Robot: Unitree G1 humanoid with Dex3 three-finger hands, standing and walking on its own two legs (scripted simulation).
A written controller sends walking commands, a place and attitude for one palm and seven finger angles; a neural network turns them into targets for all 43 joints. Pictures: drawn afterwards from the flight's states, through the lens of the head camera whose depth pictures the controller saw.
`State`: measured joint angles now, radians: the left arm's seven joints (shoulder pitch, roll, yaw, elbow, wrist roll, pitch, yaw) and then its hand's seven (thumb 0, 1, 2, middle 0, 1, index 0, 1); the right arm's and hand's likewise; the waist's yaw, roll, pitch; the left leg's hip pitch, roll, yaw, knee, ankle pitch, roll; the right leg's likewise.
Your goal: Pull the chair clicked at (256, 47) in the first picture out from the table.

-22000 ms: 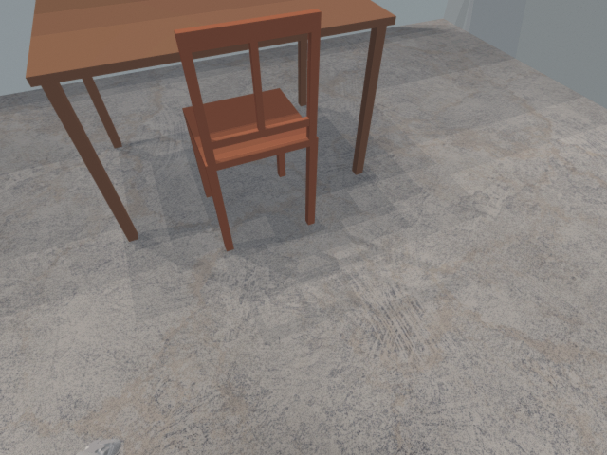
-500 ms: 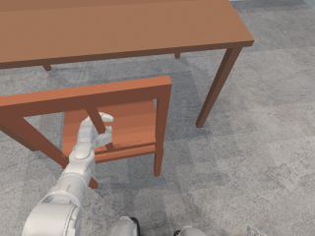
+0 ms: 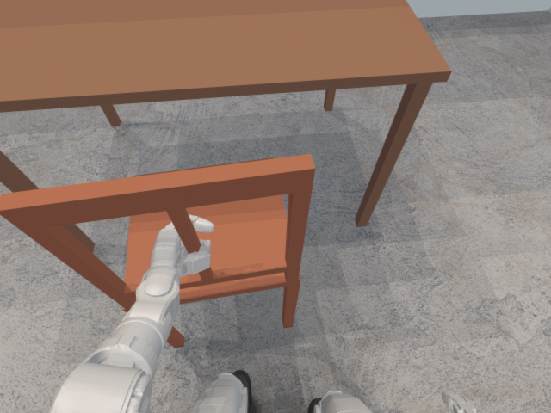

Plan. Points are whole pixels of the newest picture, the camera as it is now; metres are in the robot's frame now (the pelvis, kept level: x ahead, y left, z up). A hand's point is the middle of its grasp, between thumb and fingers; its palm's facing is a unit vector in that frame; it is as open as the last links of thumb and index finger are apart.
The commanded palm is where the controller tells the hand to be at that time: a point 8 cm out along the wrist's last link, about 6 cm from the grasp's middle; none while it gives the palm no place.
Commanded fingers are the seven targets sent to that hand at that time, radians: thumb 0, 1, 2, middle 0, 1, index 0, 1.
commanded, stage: step backward, pulling the chair out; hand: left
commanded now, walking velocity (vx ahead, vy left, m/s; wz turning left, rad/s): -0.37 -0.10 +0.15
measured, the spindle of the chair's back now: (193, 246) +0.38 +0.15 -0.07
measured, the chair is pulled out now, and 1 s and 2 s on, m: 0.16 0.21 0.35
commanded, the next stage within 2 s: none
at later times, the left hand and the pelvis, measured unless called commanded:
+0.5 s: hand (202, 257) +0.36 +0.13 -0.06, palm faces +0.00 -0.98 -0.18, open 5.4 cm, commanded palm +0.35 +0.18 -0.05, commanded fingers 0.00 0.90 0.90 -0.50 -1.45 -0.50 -1.45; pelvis -0.01 +0.00 +0.00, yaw +1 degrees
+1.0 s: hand (191, 284) +0.31 +0.14 -0.06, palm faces +0.04 -0.98 -0.18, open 5.4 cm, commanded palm +0.30 +0.19 -0.05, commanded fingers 0.00 0.90 0.90 -0.50 -1.45 -0.50 -1.45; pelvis -0.06 -0.01 +0.00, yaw +3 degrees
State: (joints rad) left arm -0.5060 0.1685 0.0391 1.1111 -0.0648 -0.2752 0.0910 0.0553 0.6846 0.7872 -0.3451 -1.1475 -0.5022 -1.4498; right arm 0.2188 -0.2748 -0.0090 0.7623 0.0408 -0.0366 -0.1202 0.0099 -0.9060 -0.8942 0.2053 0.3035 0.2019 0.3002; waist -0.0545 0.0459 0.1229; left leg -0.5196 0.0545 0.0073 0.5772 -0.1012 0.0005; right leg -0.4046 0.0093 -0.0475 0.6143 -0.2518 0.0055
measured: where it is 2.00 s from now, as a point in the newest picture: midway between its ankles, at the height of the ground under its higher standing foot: outside the picture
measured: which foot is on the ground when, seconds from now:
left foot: down 0.00-0.66, up 0.68-0.74, down 0.76-1.00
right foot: down 0.00-1.00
